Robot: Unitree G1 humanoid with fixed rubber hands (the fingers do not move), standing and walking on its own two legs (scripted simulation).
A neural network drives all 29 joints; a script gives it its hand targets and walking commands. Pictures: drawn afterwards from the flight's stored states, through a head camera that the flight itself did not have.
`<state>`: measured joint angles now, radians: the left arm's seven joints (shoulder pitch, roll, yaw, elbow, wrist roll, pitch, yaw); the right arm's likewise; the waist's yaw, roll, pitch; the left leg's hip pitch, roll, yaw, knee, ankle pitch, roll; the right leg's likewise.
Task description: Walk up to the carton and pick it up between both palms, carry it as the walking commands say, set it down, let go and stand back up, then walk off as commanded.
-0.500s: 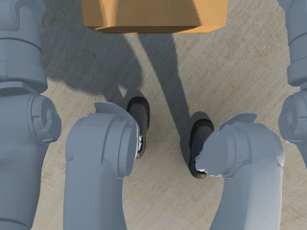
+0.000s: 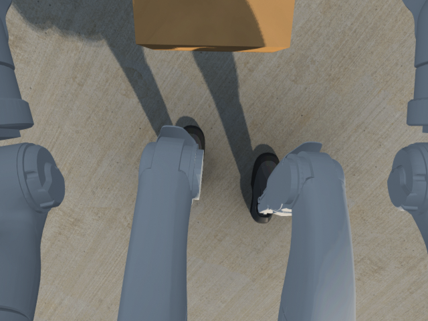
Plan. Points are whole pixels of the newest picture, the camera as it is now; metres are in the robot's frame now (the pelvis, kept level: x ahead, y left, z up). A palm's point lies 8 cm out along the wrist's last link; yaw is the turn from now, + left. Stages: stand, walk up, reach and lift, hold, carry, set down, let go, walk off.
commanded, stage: set down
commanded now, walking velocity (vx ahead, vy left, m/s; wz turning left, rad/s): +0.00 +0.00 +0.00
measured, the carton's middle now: out of the picture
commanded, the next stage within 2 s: let go in 0.74 s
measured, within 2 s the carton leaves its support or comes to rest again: neither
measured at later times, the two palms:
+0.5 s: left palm out of the picture +0.53 +0.34 +0.03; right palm out of the picture +0.59 -0.14 +0.03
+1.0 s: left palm out of the picture +0.46 +0.31 +0.06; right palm out of the picture +0.52 -0.15 +0.06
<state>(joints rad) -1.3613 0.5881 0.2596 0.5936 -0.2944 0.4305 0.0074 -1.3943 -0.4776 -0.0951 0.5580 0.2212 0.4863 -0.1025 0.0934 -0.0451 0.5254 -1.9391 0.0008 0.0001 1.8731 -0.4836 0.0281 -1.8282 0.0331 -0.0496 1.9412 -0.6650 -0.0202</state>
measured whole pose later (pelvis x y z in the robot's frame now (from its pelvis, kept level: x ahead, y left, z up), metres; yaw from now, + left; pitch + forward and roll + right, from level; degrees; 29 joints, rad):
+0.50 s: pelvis -0.01 +0.01 +0.12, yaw +0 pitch +29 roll -3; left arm -1.45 0.60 0.26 0.65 -0.25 0.52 0.02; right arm -1.47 -0.55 -0.16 0.65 0.25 0.55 -0.03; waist 0.10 -0.03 0.52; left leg -1.59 -0.01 -0.01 1.41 -0.33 0.03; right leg -1.50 0.03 -0.03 1.47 -0.48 0.00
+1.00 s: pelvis +0.02 +0.02 +0.21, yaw +0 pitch +25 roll -3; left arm -0.98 0.48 0.19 0.51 -0.10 0.37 -0.07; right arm -1.02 -0.39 -0.16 0.48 0.12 0.39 -0.05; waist 0.09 0.00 0.53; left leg -1.22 -0.01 0.00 1.03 -0.25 0.05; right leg -1.14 0.04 -0.01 1.06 -0.36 0.01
